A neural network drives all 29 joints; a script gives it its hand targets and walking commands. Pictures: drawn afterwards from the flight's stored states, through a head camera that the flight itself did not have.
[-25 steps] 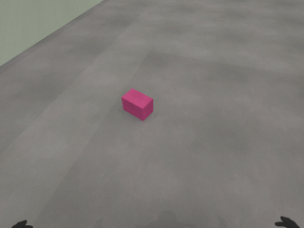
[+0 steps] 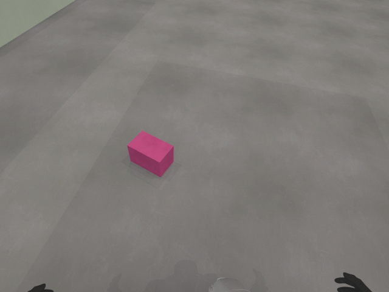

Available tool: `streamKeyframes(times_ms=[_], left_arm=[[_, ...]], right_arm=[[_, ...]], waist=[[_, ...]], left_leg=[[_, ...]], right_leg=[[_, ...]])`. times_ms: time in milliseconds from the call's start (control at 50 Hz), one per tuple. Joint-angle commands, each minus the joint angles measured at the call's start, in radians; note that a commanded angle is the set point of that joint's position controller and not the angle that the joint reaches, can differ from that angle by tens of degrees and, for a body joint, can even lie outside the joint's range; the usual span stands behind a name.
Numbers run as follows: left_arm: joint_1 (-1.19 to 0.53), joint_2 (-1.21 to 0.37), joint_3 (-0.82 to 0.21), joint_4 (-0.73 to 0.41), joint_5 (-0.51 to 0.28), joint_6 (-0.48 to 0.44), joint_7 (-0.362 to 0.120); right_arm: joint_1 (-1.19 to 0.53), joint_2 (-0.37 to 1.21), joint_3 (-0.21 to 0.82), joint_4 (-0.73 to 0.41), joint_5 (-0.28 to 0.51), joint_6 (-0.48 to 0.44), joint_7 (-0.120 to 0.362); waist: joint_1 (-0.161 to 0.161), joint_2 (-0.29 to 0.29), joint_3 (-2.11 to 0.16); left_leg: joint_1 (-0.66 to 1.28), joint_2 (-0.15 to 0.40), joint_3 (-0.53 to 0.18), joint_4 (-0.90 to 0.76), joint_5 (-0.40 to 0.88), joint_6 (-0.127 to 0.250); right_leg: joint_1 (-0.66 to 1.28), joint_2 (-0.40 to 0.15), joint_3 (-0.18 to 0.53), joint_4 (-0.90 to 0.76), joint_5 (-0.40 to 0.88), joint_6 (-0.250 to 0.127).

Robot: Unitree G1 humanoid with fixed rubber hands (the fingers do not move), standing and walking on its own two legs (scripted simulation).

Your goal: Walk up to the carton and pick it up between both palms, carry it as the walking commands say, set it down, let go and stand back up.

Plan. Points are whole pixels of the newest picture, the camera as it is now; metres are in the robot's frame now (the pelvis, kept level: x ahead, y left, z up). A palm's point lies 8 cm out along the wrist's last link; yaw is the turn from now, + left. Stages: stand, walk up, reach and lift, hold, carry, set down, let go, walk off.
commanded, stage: walk up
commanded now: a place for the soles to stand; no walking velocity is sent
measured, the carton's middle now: (151, 153) +0.98 +0.17 -0.69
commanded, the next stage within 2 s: none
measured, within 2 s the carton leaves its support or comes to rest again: neither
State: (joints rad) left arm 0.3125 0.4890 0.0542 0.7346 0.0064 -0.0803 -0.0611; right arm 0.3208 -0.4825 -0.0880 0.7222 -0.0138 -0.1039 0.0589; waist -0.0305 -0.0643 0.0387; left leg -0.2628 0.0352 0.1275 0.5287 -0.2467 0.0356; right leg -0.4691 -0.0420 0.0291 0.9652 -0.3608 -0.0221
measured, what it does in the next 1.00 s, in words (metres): walks ahead: right foot, then left foot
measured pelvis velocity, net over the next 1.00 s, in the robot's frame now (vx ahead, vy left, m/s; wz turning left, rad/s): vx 0.39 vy -0.01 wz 0.01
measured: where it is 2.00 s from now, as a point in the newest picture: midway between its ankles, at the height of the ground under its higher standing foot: (177, 219)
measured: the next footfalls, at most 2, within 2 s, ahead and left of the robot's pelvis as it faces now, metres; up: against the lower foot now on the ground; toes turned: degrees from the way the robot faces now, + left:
right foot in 0.20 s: +0.24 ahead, -0.14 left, +0.00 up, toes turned -4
left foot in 0.56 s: +0.37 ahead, +0.13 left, +0.00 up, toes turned +6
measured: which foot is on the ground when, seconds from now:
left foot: down 0.00-0.20, up 0.22-0.54, down 0.56-0.90, up 0.92-1.00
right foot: up 0.00-0.18, down 0.20-0.56, up 0.58-0.86, down 0.88-1.00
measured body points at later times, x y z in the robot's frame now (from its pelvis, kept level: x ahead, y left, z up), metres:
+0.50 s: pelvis +0.20 -0.01 +0.00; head +0.22 -0.01 +0.45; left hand +0.26 +0.35 -0.07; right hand +0.33 -0.34 -0.09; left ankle +0.31 +0.13 -0.71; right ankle +0.20 -0.13 -0.73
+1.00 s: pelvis +0.39 -0.01 -0.01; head +0.40 -0.02 +0.44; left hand +0.51 +0.34 -0.07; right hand +0.45 -0.35 -0.11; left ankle +0.36 +0.13 -0.69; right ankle +0.45 -0.13 -0.73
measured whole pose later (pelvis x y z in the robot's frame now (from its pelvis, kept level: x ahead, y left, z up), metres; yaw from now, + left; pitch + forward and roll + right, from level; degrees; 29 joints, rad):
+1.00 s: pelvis +0.39 -0.01 -0.01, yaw +0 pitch -1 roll +0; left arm 0.28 0.50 0.08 0.72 0.01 -0.11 -0.04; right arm 0.37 -0.50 -0.06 0.73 -0.01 -0.06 0.04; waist -0.02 0.04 0.04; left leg -0.42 0.04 -0.01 1.05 -0.43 0.03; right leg -0.38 -0.04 -0.08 0.66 -0.26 -0.03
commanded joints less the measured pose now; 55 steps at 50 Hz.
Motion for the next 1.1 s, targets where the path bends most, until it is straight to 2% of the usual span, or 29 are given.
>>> streamKeyframes(times_ms=[0, 100, 140, 160, 180, 200, 220, 240, 260, 320, 440, 520, 540, 560, 580, 600, 660, 680, 740, 800, 860, 880, 900, 920, 940, 960, 1000, 1040, 1080], left_arm=[[-0.025, 0.137, 0.053, -0.054, 0.009, -0.005, -0.013], [-0.111, 0.116, 0.064, -0.057, 0.012, -0.009, -0.029], [-0.075, 0.127, 0.072, -0.041, 0.013, -0.013, -0.025], [-0.014, 0.157, 0.085, -0.028, 0.013, -0.016, -0.014], [0.110, 0.209, 0.106, -0.010, 0.016, -0.023, 0.003], [0.177, 0.318, 0.125, -0.035, 0.009, -0.030, 0.020], [0.132, 0.321, 0.119, -0.048, -0.009, -0.025, 0.020], [0.092, 0.269, 0.104, -0.068, -0.015, -0.022, 0.023], [0.056, 0.236, 0.096, -0.073, -0.016, -0.022, 0.026], [0.003, 0.211, 0.091, -0.084, -0.005, -0.028, 0.027], [0.027, 0.239, 0.088, -0.092, 0.000, -0.031, 0.009], [0.011, 0.191, 0.061, -0.092, 0.000, -0.019, 0.009], [0.025, 0.143, 0.044, -0.097, -0.002, -0.020, 0.012], [0.045, 0.084, 0.026, -0.123, -0.019, -0.023, 0.013], [0.038, 0.162, 0.037, -0.112, -0.001, -0.012, 0.033], [0.041, 0.198, 0.041, -0.090, 0.000, -0.009, 0.037], [0.103, 0.191, 0.044, -0.034, -0.004, -0.010, 0.022], [0.105, 0.178, 0.048, -0.023, -0.002, -0.007, 0.013], [0.036, 0.146, 0.055, -0.034, 0.007, -0.004, -0.002], [0.004, 0.137, 0.065, -0.025, 0.010, -0.009, -0.011], [0.058, 0.168, 0.084, 0.001, 0.014, -0.021, -0.005], [0.140, 0.209, 0.098, 0.013, 0.016, -0.029, 0.009], [0.194, 0.315, 0.117, 0.000, 0.017, -0.041, 0.021], [0.182, 0.330, 0.119, -0.016, 0.002, -0.040, 0.024], [0.142, 0.284, 0.102, -0.032, -0.006, -0.037, 0.028], [0.109, 0.254, 0.097, -0.040, -0.011, -0.033, 0.033], [0.047, 0.230, 0.093, -0.052, -0.011, -0.028, 0.037], [0.057, 0.231, 0.088, -0.058, -0.002, -0.027, 0.029], [0.060, 0.241, 0.084, -0.064, 0.001, -0.027, 0.022]], right_arm=[[0.045, -0.232, -0.061, -0.057, 0.000, -0.015, -0.004], [0.066, -0.246, -0.059, -0.079, 0.009, -0.010, 0.000], [0.066, -0.233, -0.050, -0.085, 0.009, -0.001, -0.002], [0.072, -0.210, -0.037, -0.089, 0.007, 0.001, -0.005], [0.079, -0.168, -0.020, -0.098, 0.006, 0.000, -0.009], [0.098, -0.117, -0.001, -0.128, 0.013, 0.001, -0.011], [0.087, -0.190, -0.018, -0.096, 0.015, 0.017, -0.028], [0.070, -0.210, -0.020, -0.081, 0.019, 0.024, -0.028], [0.073, -0.200, -0.017, -0.066, 0.018, 0.024, -0.024], [0.124, -0.174, -0.017, -0.011, 0.010, 0.024, -0.006], [-0.021, -0.136, -0.024, -0.046, -0.005, 0.020, 0.024], [0.044, -0.168, -0.051, -0.024, -0.004, 0.002, 0.021], [0.132, -0.199, -0.064, -0.006, -0.005, -0.007, 0.008], [0.188, -0.291, -0.083, -0.024, -0.011, -0.017, -0.007], [0.162, -0.331, -0.092, -0.034, 0.009, -0.013, -0.013], [0.117, -0.291, -0.081, -0.037, 0.021, -0.007, -0.016], [0.030, -0.236, -0.052, -0.047, 0.014, 0.002, -0.021], [0.029, -0.234, -0.050, -0.051, 0.007, 0.002, -0.019], [0.033, -0.241, -0.054, -0.065, 0.004, -0.001, -0.011], [-0.005, -0.248, -0.053, -0.084, 0.005, 0.005, -0.005], [-0.001, -0.209, -0.031, -0.094, 0.001, 0.015, -0.004], [0.012, -0.168, -0.013, -0.103, -0.005, 0.015, -0.009], [0.016, -0.126, -0.001, -0.127, 0.002, 0.014, -0.010], [0.021, -0.175, -0.009, -0.099, 0.003, 0.023, -0.027], [0.023, -0.208, -0.017, -0.081, 0.010, 0.026, -0.031], [0.048, -0.208, -0.017, -0.062, 0.011, 0.023, -0.031], [0.098, -0.193, -0.017, -0.021, 0.009, 0.020, -0.023], [0.074, -0.162, -0.013, -0.023, 0.003, 0.022, -0.007], [0.028, -0.140, -0.012, -0.035, 0.000, 0.024, 0.005]], waist=[[-0.016, 0.219, 0.020], [-0.012, 0.207, 0.018], [0.027, 0.163, -0.002], [0.072, 0.114, -0.030], [0.146, -0.038, -0.084], [0.162, -0.237, -0.149], [0.129, -0.077, -0.118], [0.113, -0.004, -0.063], [0.090, -0.004, -0.036], [0.048, -0.092, -0.016], [0.058, -0.107, 0.023], [-0.020, -0.002, -0.003], [-0.063, 0.093, -0.051], [-0.093, 0.334, -0.102], [-0.081, 0.244, -0.089], [-0.044, 0.146, -0.043], [0.001, 0.221, 0.006], [-0.002, 0.242, 0.003], [-0.012, 0.250, 0.012], [0.003, 0.242, 0.025], [0.064, 0.127, -0.009], [0.116, -0.012, -0.036], [0.144, -0.228, -0.046], [0.131, -0.104, -0.028], [0.111, -0.015, -0.005], [0.089, -0.011, 0.001], [0.057, -0.093, -0.001], [0.062, -0.124, -0.011], [0.066, -0.134, -0.003]], left_leg=[[0.054, 0.244, -0.246, -0.275, -0.033, 0.205], [0.018, 0.227, -0.188, -0.211, 0.060, 0.166], [-0.041, 0.211, -0.152, -0.107, 0.067, 0.134], [-0.103, 0.184, -0.117, 0.012, 0.136, 0.105], [-0.223, 0.118, -0.049, 0.302, 0.166, 0.066], [-0.465, -0.005, -0.036, 0.595, -0.203, 0.004], [-0.489, 0.015, -0.191, 0.671, -0.264, 0.016], [-0.485, 0.034, -0.211, 0.685, -0.190, 0.015], [-0.469, 0.059, -0.206, 0.633, -0.151, 0.006], [-0.333, 0.085, -0.144, 0.451, -0.118, -0.034], [-0.175, 0.053, -0.059, 0.180, 0.017, -0.024], [0.137, -0.022, -0.037, 0.038, 0.008, 0.006], [0.277, 0.020, -0.137, -0.035, -0.107, 0.038], [0.412, 0.311, -0.619, -0.218, -0.404, 0.153], [0.336, 0.428, -0.779, -0.280, -0.442, 0.236], [0.255, 0.395, -0.685, -0.248, -0.363, 0.245], [0.083, 0.255, -0.351, -0.229, -0.119, 0.189], [0.044, 0.236, -0.301, -0.221, -0.072, 0.195], [-0.017, 0.234, -0.270, -0.230, -0.123, 0.207], [-0.093, 0.218, -0.247, -0.219, -0.233, 0.178], [-0.225, 0.166, -0.187, -0.044, -0.300, 0.117], [-0.313, 0.104, -0.124, 0.174, -0.269, 0.080], [-0.544, -0.023, -0.045, 0.516, -0.286, 0.008], [-0.572, 0.003, -0.192, 0.621, -0.293, 0.011], [-0.552, 0.024, -0.223, 0.643, -0.215, 0.009], [-0.522, 0.048, -0.223, 0.602, -0.161, 0.001], [-0.410, 0.077, -0.161, 0.458, -0.145, -0.023], [-0.300, 0.062, -0.099, 0.360, -0.154, -0.028], [-0.222, 0.047, -0.062, 0.256, -0.095, -0.021]], right_leg=[[-0.074, -0.048, -0.027, -0.140, 0.041, 0.007], [0.071, -0.003, -0.104, -0.326, 0.159, -0.016], [0.229, 0.035, -0.117, -0.402, 0.169, -0.029], [0.368, 0.054, -0.101, -0.424, 0.128, -0.048], [0.540, -0.038, 0.053, -0.495, -0.002, -0.088], [0.632, -0.364, 0.593, -0.657, -0.230, -0.206], [0.531, -0.405, 0.628, -0.680, -0.274, -0.258], [0.466, -0.371, 0.521, -0.664, -0.191, -0.273], [0.405, -0.321, 0.404, -0.663, -0.088, -0.259], [0.254, -0.222, 0.170, -0.650, 0.126, -0.218], [0.134, -0.210, 0.108, -0.676, -0.029, -0.200], [-0.026, -0.163, 0.034, -0.491, -0.100, -0.142], [-0.093, -0.111, -0.022, -0.293, -0.014, -0.111], [-0.311, 0.017, -0.122, 0.055, -0.096, -0.034], [-0.358, 0.012, -0.009, 0.177, -0.146, -0.017], [-0.326, -0.025, 0.037, 0.205, -0.093, -0.013], [-0.181, -0.071, 0.003, 0.029, -0.040, 0.003], [-0.133, -0.060, -0.025, -0.018, -0.042, 0.008], [-0.055, -0.055, -0.061, -0.151, 0.019, 0.001], [0.058, -0.019, -0.099, -0.277, 0.097, -0.007], [0.322, 0.031, -0.098, -0.387, 0.099, -0.028], [0.441, -0.032, 0.028, -0.480, -0.049, -0.055], [0.518, -0.327, 0.561, -0.693, -0.372, -0.180], [0.464, -0.408, 0.632, -0.711, -0.370, -0.252], [0.423, -0.383, 0.543, -0.681, -0.238, -0.271], [0.390, -0.340, 0.430, -0.662, -0.101, -0.257], [0.311, -0.261, 0.225, -0.625, 0.096, -0.220], [0.233, -0.237, 0.134, -0.607, 0.206, -0.222], [0.177, -0.226, 0.100, -0.612, 0.151, -0.215]])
